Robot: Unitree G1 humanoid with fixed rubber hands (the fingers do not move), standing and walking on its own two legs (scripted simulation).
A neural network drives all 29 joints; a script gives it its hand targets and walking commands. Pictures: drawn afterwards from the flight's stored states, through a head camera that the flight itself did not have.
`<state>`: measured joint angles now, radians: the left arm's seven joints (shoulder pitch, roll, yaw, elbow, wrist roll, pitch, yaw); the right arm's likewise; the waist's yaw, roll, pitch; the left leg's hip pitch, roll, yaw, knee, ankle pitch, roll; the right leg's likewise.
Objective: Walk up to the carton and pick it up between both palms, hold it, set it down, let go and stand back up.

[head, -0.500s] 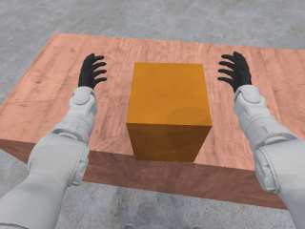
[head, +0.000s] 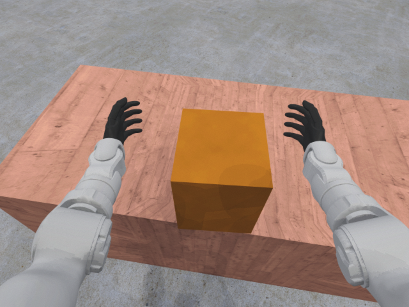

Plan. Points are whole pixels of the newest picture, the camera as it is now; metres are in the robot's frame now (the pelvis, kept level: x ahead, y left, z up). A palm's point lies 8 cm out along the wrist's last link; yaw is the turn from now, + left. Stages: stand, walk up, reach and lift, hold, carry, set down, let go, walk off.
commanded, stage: set down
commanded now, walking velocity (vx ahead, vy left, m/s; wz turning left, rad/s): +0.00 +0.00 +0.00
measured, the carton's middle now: (218, 174) +0.46 +0.00 -0.08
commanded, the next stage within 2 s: none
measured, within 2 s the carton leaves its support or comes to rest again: neither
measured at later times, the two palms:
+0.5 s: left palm (112, 185) +0.36 +0.23 +0.01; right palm (307, 186) +0.37 -0.18 +0.02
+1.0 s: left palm (104, 229) +0.29 +0.23 -0.03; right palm (311, 236) +0.28 -0.18 -0.02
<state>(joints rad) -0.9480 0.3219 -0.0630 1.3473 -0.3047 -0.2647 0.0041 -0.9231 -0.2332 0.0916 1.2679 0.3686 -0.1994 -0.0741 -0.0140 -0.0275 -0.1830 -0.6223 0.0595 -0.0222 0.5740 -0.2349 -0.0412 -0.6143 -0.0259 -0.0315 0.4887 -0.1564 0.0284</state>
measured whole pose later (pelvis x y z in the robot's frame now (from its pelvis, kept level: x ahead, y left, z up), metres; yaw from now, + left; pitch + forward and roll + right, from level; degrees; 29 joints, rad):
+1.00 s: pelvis +0.03 +0.01 +0.00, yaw +0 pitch +4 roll -2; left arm -0.13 0.22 0.02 0.85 -0.19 -0.46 -0.01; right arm -0.16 -0.12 0.07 0.96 0.24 -0.57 -0.07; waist 0.00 -0.01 -0.02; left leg -0.33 0.06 -0.01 0.60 -0.33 -0.03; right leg -0.33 -0.03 -0.03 0.50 -0.24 0.04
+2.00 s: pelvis +0.04 +0.00 +0.02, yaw -2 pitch -6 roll -1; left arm 0.19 0.19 0.02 0.52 -0.02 -0.01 0.00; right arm 0.14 -0.17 -0.01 0.73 0.05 -0.30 -0.01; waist 0.02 -0.01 0.11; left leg -0.01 0.07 0.03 0.39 -0.28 -0.04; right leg -0.03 -0.02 0.01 0.34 -0.20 0.03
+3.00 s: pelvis +0.03 +0.00 +0.01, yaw -2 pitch -1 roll +0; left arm 0.31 0.24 0.04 0.69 0.04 0.01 0.00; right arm 0.29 -0.24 -0.08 0.80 -0.02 0.03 0.03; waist 0.01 -0.01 -0.01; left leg -0.16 0.06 0.04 0.48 -0.30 -0.03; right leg -0.21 -0.03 0.02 0.46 -0.23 0.04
